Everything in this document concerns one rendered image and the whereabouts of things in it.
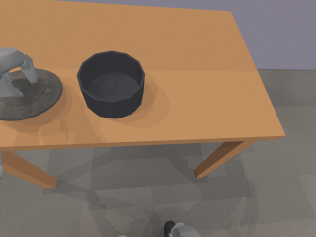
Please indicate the pot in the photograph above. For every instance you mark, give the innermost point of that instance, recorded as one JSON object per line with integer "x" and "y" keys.
{"x": 112, "y": 84}

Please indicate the table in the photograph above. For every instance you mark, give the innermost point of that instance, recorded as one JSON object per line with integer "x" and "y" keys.
{"x": 200, "y": 86}

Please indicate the robot right shin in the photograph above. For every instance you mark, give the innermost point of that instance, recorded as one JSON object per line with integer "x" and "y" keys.
{"x": 178, "y": 225}

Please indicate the robot right foot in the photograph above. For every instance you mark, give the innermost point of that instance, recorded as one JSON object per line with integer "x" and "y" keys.
{"x": 168, "y": 227}

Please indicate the knob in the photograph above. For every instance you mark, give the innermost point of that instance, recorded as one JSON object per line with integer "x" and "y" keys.
{"x": 22, "y": 84}

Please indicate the lid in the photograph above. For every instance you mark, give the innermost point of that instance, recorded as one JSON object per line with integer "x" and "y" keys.
{"x": 43, "y": 95}

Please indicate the robot left hand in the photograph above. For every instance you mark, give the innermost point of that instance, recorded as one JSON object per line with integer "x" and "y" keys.
{"x": 11, "y": 58}

